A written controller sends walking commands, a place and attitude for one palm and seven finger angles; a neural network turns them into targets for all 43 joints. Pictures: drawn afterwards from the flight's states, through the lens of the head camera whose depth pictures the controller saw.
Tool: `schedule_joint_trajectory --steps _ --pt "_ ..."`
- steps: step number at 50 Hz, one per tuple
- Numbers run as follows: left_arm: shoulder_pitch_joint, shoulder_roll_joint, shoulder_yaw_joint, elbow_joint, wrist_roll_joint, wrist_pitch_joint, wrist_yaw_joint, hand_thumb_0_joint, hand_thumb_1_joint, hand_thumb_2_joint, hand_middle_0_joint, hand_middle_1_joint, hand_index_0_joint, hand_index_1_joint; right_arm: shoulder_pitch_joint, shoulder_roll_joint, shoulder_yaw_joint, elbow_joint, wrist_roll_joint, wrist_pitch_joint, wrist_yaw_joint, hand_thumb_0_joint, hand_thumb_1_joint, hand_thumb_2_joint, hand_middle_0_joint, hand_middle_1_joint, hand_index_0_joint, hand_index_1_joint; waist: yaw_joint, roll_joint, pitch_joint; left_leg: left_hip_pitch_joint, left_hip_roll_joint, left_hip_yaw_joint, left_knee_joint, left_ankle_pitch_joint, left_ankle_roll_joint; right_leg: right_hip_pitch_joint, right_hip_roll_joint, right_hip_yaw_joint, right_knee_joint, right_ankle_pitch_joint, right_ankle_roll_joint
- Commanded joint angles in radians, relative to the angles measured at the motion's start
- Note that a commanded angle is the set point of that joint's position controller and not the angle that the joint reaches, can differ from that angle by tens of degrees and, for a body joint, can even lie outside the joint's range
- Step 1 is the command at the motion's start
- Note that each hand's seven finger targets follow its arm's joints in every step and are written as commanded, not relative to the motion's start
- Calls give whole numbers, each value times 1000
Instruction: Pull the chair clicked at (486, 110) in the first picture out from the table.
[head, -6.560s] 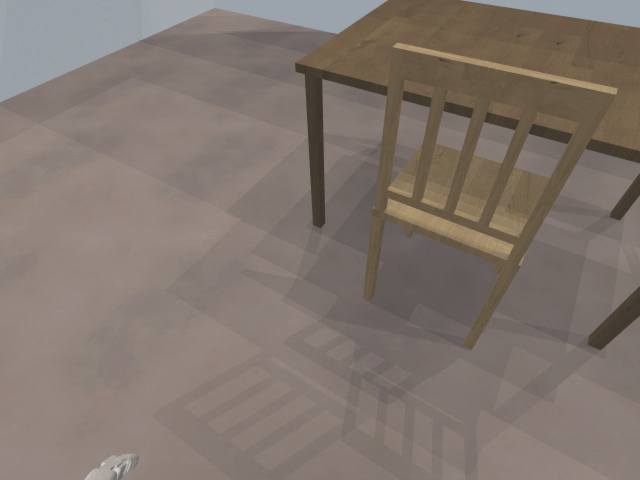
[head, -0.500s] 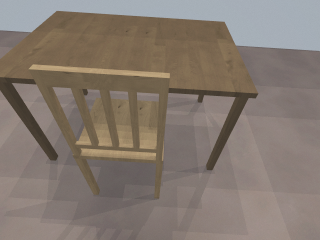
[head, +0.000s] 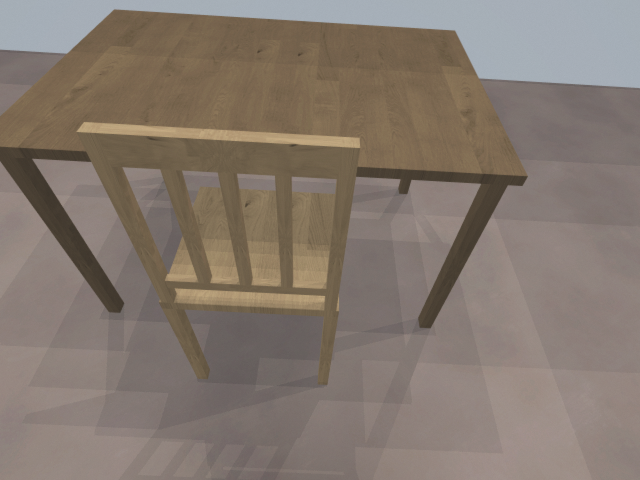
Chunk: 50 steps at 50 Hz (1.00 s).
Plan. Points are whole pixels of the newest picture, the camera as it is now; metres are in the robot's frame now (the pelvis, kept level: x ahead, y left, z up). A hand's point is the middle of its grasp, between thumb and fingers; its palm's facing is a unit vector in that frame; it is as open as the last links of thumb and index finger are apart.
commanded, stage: look again from close up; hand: left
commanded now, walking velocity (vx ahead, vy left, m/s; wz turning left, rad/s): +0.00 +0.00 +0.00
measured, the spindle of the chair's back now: (238, 233) +0.53 +0.19 -0.07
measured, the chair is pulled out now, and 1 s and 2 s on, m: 0.00 0.00 0.00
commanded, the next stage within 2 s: shuffle to correct the standing spot in 1.90 s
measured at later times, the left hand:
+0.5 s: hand out of the picture -0.07 +0.15 -0.17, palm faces +0.04 -0.98 -0.17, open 7.4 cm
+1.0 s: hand out of the picture -0.04 +0.12 -0.17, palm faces +0.04 -0.99 -0.16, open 7.4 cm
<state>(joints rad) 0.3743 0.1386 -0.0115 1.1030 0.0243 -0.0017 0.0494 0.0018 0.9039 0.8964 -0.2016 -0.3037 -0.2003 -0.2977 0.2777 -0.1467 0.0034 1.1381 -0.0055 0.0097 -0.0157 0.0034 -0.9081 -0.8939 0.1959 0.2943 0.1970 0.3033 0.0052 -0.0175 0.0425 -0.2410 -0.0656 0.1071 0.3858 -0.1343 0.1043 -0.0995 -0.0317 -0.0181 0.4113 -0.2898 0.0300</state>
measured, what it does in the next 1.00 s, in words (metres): stands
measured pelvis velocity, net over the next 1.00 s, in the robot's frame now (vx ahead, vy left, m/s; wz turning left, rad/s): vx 0.00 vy -0.02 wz -0.01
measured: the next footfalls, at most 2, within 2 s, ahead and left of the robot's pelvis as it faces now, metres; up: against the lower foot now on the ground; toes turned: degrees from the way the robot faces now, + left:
none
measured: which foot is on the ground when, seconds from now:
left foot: down 0.00-1.00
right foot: down 0.00-1.00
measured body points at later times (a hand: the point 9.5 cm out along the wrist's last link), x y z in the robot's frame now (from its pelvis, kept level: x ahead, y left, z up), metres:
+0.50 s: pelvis +0.00 +0.00 +0.00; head +0.00 +0.01 +0.45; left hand -0.07 +0.21 -0.16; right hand +0.00 -0.22 -0.16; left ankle +0.05 +0.05 -0.74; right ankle -0.04 -0.14 -0.74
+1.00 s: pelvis +0.00 -0.02 +0.00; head +0.01 -0.03 +0.45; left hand -0.04 +0.17 -0.16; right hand -0.02 -0.23 -0.16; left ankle +0.05 +0.05 -0.74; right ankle -0.04 -0.14 -0.74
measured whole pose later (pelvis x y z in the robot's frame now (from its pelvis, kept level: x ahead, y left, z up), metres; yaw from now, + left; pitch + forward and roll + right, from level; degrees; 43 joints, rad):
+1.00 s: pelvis +0.00 -0.02 +0.00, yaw +0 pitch +0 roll +0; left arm 0.39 0.09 -0.01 1.12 0.02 -0.02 0.05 0.00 0.90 0.90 -0.20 -0.30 -0.20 -0.30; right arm 0.30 -0.12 0.00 1.16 0.00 0.00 -0.02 0.00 -0.91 -0.89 0.20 0.29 0.20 0.30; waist 0.00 0.00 0.00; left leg -0.25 -0.04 0.10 0.37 -0.13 0.07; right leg -0.12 -0.01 -0.02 0.41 -0.29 0.00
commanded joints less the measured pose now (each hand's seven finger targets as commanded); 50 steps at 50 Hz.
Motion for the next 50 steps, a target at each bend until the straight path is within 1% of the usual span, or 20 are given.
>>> schedule_joint_trajectory --steps 1,4,6,7,10,12,16,17,20,22,24,27,30,31,32,33,34,41,47,50 --pt "126 69 12 -4 0 -4 5 0 900 900 -200 -300 -200 -300 43 -123 -27 -33 -2 -14 -9 0 -900 -900 200 300 200 300 3 27 42 23 193 -244 -189 -253 -60 -110 -50 35 -36 12 -38" --pt "137 63 13 3 1 -3 6 0 900 900 -200 -300 -200 -300 43 -119 -29 -29 -1 -14 -9 0 -900 -900 200 300 200 300 4 24 37 27 193 -241 -193 -256 -61 -117 -50 33 -35 11 -37" --pt "146 57 15 8 1 -2 7 0 900 900 -200 -300 -200 -300 46 -116 -31 -26 -1 -13 -10 0 -900 -900 200 300 200 300 3 37 28 41 198 -246 -205 -263 -66 -125 -47 29 -24 10 -36" --pt "147 61 15 7 3 -1 6 0 900 900 -200 -300 -200 -300 45 -117 -32 -27 2 -12 -10 0 -900 -900 200 300 200 300 6 23 43 24 200 -245 -207 -278 -63 -122 -46 29 -30 5 -34" --pt "156 50 15 15 2 -3 8 0 900 900 -200 -300 -200 -300 48 -113 -32 -23 -1 -14 -11 0 -900 -900 200 300 200 300 3 14 32 44 198 -242 -205 -250 -67 -133 -49 35 -29 18 -35" --pt "158 53 15 17 3 -2 8 0 900 900 -200 -300 -200 -300 48 -110 -33 -20 2 -13 -11 0 -900 -900 200 300 200 300 4 5 48 32 199 -240 -211 -266 -66 -136 -49 34 -35 11 -34" --pt "167 48 17 24 3 -4 10 0 900 900 -200 -300 -200 -300 55 -109 -33 -18 0 -14 -11 0 -900 -900 200 300 200 300 -2 26 28 58 196 -235 -210 -242 -74 -144 -50 38 -29 18 -34" --pt "167 51 16 24 3 -3 9 0 900 900 -200 -300 -200 -300 48 -106 -33 -18 3 -12 -11 0 -900 -900 200 300 200 300 3 9 51 36 195 -231 -212 -266 -70 -142 -48 37 -42 9 -33" --pt "172 47 16 27 4 -3 9 0 900 900 -200 -300 -200 -300 50 -107 -33 -20 0 -11 -10 0 -900 -900 200 300 200 300 0 32 54 34 193 -233 -218 -280 -74 -152 -47 39 -37 6 -34" --pt "176 47 17 26 5 -4 8 0 900 900 -200 -300 -200 -300 49 -106 -33 -22 3 -10 -10 0 -900 -900 200 300 200 300 3 7 60 24 191 -224 -214 -279 -70 -146 -46 41 -51 5 -35" --pt "173 45 16 30 4 -7 9 0 900 900 -200 -300 -200 -300 53 -104 -33 -20 0 -11 -9 0 -900 -900 200 300 200 300 -3 15 45 49 183 -216 -198 -243 -73 -159 -50 50 -54 10 -38" --pt "167 48 15 24 2 -13 8 0 900 900 -200 -300 -200 -300 58 -96 -30 -19 3 -13 -9 0 -900 -900 200 300 200 300 -5 -18 38 63 179 -201 -171 -196 -66 -157 -55 60 -76 22 -41" --pt "154 45 14 23 0 -17 9 0 900 900 -200 -300 -200 -300 66 -88 -28 -14 0 -15 -9 0 -900 -900 200 300 200 300 -11 -10 40 76 172 -192 -146 -145 -66 -168 -62 69 -83 32 -46" --pt "155 44 15 24 -1 -17 9 0 900 900 -200 -300 -200 -300 71 -89 -26 -15 0 -16 -9 0 -900 -900 200 300 200 300 -12 -8 31 85 173 -192 -144 -138 -66 -166 -62 69 -80 34 -46" --pt "152 47 14 21 -1 -17 8 0 900 900 -200 -300 -200 -300 67 -85 -25 -13 4 -15 -9 0 -900 -900 200 300 200 300 -9 -13 48 72 173 -189 -143 -146 -64 -167 -60 70 -90 28 -45" --pt "150 45 12 22 -1 -17 8 0 900 900 -200 -300 -200 -300 68 -86 -25 -13 1 -15 -9 0 -900 -900 200 300 200 300 -11 9 53 69 170 -189 -141 -148 -66 -174 -61 72 -87 26 -46" --pt "150 45 13 24 -1 -17 8 0 900 900 -200 -300 -200 -300 69 -83 -24 -12 1 -14 -8 0 -900 -900 200 300 200 300 -10 11 65 57 172 -192 -146 -169 -67 -179 -61 69 -88 13 -45" --pt "144 41 14 19 -3 -19 7 0 900 900 -200 -300 -200 -300 87 -75 -22 -7 -1 -15 -10 0 -900 -900 200 300 200 300 -10 4 65 48 169 -190 -132 -158 -67 -178 -58 78 -90 10 -52" --pt "135 43 15 11 -5 -21 7 0 900 900 -200 -300 -200 -300 92 -67 -20 -5 1 -16 -11 0 -900 -900 200 300 200 300 -7 -6 60 51 168 -177 -105 -113 -66 -173 -59 82 -96 25 -55" --pt "128 38 16 10 -6 -24 7 0 900 900 -200 -300 -200 -300 95 -63 -18 -3 -1 -21 -12 0 -900 -900 200 300 200 300 -10 -7 38 70 167 -171 -85 -53 -65 -161 -64 87 -89 61 -57"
